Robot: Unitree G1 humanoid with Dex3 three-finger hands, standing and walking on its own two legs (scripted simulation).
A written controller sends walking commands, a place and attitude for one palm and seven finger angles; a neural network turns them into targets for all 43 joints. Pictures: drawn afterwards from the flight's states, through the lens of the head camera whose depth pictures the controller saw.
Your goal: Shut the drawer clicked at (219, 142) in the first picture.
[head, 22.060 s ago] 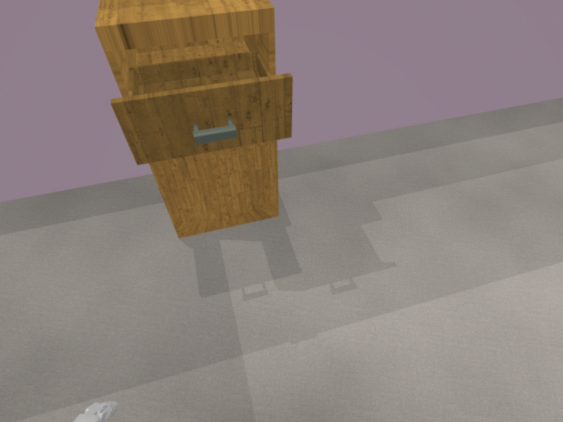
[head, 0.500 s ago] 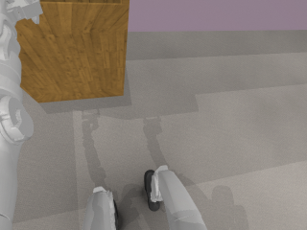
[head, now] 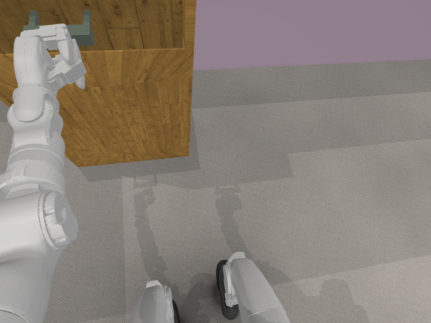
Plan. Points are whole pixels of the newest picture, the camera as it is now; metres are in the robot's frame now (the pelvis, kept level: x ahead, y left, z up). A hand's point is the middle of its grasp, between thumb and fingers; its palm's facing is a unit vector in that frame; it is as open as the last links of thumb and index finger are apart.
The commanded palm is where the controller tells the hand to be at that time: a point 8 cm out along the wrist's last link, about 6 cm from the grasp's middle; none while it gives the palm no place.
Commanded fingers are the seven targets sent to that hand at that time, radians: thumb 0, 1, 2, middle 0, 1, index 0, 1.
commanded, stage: draw the hand back to the body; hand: left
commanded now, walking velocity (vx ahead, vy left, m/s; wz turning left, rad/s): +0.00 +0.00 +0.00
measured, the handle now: (60, 26) +0.63 +0.19 +0.06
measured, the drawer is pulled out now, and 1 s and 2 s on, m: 0.00 0.00 0.00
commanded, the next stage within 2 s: step back with the hand held close in 1.30 s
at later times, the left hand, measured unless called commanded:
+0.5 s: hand (0, 141) +0.38 +0.20 +0.14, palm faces +0.05 -0.99 -0.15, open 3.3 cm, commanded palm +0.34 +0.25 +0.16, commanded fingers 0.00 0.90 0.90 -1.40 -1.60 -1.40 -1.60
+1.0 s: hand out of the picture +0.24 +0.24 +0.23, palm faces +0.38 -0.85 -0.36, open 3.3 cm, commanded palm +0.18 +0.28 +0.25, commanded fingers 0.00 0.90 0.90 -1.40 -1.60 -1.40 -1.60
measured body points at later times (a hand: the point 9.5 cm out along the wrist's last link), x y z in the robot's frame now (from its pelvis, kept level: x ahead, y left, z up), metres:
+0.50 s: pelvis +0.04 +0.01 +0.07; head +0.09 +0.01 +0.51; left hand +0.37 +0.25 +0.16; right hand +0.21 -0.23 -0.03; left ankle -0.04 +0.09 -0.65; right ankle +0.06 -0.13 -0.65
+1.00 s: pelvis +0.04 +0.00 +0.09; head +0.03 -0.02 +0.54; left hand +0.22 +0.28 +0.26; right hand +0.23 -0.20 +0.00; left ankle -0.04 +0.09 -0.65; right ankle +0.06 -0.13 -0.65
